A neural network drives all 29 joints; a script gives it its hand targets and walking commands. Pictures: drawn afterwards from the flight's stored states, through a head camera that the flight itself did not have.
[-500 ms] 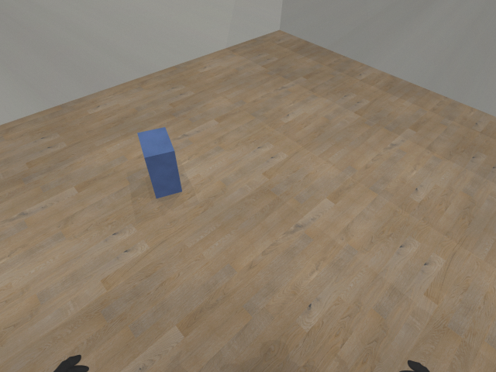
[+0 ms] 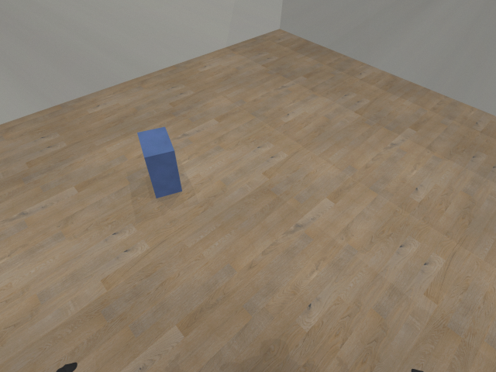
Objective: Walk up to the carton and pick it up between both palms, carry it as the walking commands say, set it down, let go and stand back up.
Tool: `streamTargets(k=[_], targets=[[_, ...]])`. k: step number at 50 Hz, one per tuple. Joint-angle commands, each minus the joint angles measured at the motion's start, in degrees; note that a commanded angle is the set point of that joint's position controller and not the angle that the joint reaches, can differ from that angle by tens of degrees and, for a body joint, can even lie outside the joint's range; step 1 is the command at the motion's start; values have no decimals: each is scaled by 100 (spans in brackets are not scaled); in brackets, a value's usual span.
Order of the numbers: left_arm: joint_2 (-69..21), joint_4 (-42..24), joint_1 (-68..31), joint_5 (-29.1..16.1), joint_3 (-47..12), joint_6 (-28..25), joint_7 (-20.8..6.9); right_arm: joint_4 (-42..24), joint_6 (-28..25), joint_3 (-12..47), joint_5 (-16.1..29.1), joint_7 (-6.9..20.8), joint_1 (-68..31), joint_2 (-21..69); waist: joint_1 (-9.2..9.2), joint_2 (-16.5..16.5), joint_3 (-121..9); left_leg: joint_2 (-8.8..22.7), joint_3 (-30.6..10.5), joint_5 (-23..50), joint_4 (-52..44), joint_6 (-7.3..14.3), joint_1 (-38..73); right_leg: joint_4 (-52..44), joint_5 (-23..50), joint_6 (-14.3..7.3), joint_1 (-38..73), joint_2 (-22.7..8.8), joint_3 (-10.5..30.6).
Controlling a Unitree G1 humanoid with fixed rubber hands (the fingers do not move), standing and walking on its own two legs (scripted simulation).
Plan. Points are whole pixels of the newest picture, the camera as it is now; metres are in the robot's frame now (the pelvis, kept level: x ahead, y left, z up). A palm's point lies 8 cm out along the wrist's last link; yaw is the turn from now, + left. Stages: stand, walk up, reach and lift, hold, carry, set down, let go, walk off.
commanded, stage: stand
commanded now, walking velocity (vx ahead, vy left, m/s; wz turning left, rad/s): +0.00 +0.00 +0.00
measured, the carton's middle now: (160, 163) +1.22 +0.46 -0.63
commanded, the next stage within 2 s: walk up in 0.14 s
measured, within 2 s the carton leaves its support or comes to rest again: neither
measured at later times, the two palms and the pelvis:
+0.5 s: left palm out of the picture +0.04 +0.32 -0.11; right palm out of the picture +0.16 -0.27 -0.11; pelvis +0.02 +0.02 +0.00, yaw +7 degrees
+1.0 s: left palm (44, 298) +0.29 +0.40 -0.13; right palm (313, 318) +0.25 -0.13 -0.12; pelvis +0.22 +0.13 +0.00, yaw +15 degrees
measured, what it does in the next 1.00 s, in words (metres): walks ahead: left foot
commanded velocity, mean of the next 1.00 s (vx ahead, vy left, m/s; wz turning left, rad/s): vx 0.35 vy -0.02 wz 0.21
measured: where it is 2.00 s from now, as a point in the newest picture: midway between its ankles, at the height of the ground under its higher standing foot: (185, 268)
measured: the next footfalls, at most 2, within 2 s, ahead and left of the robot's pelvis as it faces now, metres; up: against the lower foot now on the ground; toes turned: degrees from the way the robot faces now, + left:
left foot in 0.70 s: +0.15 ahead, +0.25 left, +0.00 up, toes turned +18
right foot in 1.16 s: +0.52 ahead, +0.05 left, +0.00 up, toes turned +8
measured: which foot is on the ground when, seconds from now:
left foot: down 0.00-0.36, up 0.38-0.68, down 0.70-1.00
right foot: down 0.00-0.70, up 0.72-1.00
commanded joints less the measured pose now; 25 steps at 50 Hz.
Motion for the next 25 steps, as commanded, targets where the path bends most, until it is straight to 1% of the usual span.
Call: streamTargets(k=[1, 16, 17, 18, 19, 20, 21, 22, 23, 24, 25], targets=[[994, -234, -215, -3, 175, -49, 26, -234, -49, -171, 3, -26, -217, -991, 2, 1, -306, 677, -570, 470, -354, 183, 34, -351, 523, -191, 6, -678, 559], [999, -222, -207, -4, 184, -37, 34, -221, -34, -178, 4, -34, -208, -1003, 1, 2, -326, 693, -558, 635, -373, 179, 110, -371, 687, -182, 77, -694, 543], [482, -530, -637, 49, 502, 293, -207, -183, 314, -590, -106, -161, 1135, -1002, -297, -359, -272, 1466, -2089, -2697, -651, 441, -31, 1085, -2301, 60, -1054, -261, -467], [483, -647, 129, 119, 412, 294, 9, -665, 457, -502, -70, 181, -343, -1037, 200, 1170, 96, 649, -1516, -3226, -133, 346, -2105, 592, -2476, -84, 255, -813, 156], [881, -211, 1600, 126, 628, 223, 132, -1414, 485, -478, -77, 401, -1617, -652, 1054, 73, 277, -74, -448, -2639, 1125, -296, -4225, -1067, -3084, -447, 1941, -1906, 1356], [1244, -172, 1884, 130, 724, 143, 262, -1601, 427, -354, -190, 433, -1794, -195, 1144, -1092, 419, 123, -610, -1566, 3128, -199, -4746, -1593, -3466, -586, 1649, -3059, 2791], [1127, -331, 1526, 113, 633, 58, 359, -1578, 324, -379, -250, 428, -1278, -177, 805, -417, 211, 435, -721, -958, 3732, -222, -4678, -1428, -3053, -548, 1490, -3084, 2410], [858, -485, 1159, 99, 577, -2, 286, -1381, 242, -412, -240, 429, -683, -146, 497, -336, 20, 497, -652, -661, 4059, -206, -4133, -1400, -2814, -492, 1138, -2807, 1928], [718, -555, 986, 102, 548, -68, 229, -1325, 222, -447, -232, 472, -288, -158, 309, -459, -97, 498, -613, -344, 4233, -247, -3683, -1437, -2527, -388, 855, -2526, 1469], [593, -618, 875, 114, 514, -126, 180, -1269, 237, -464, -206, 519, -48, -161, 196, -682, -85, 455, -455, -196, 4301, -286, -3263, -1395, -2206, -342, 528, -2262, 947], [486, -658, 822, 125, 496, -168, 125, -1269, 255, -453, -158, 553, 12, -106, 146, -857, 39, 455, -289, -155, 4107, -318, -2973, -1355, -1890, -272, 238, -2030, 455]])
